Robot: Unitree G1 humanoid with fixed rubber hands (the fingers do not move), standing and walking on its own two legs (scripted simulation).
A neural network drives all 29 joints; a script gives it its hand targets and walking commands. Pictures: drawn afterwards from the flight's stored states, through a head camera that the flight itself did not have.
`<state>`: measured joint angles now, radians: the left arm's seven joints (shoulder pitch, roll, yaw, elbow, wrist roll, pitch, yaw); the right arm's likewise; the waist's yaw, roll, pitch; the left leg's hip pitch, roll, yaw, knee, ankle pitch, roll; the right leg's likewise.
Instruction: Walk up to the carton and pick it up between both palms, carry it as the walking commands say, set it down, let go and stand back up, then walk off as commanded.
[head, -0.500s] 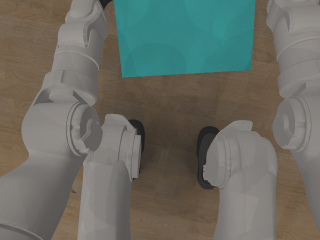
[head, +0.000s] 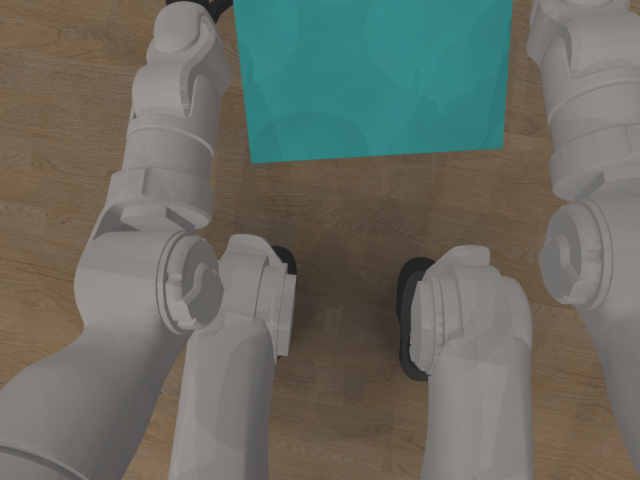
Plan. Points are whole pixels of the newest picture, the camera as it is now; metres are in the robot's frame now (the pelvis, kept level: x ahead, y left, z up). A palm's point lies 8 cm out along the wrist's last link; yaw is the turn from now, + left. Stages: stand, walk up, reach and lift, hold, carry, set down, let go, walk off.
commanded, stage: reach and lift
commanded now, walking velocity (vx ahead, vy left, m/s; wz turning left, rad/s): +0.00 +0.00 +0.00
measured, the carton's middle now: (362, 15) +0.56 -0.01 -0.22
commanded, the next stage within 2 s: none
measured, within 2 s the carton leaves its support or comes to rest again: neither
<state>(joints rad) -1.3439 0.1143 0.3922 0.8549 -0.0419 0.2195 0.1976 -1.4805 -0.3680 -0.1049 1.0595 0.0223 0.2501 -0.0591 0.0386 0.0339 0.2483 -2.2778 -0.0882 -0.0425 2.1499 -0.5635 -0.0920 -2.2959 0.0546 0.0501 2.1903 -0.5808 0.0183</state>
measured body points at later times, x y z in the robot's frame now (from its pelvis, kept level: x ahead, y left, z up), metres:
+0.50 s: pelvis +0.00 +0.00 +0.04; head +0.34 -0.05 +0.33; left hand +0.54 +0.14 -0.08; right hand +0.57 -0.18 -0.09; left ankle +0.12 +0.13 -0.34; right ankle +0.10 -0.12 -0.34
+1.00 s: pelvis +0.00 +0.00 +0.09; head +0.31 -0.04 +0.41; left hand +0.52 +0.14 -0.01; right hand +0.55 -0.18 -0.02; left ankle +0.12 +0.14 -0.34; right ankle +0.10 -0.12 -0.34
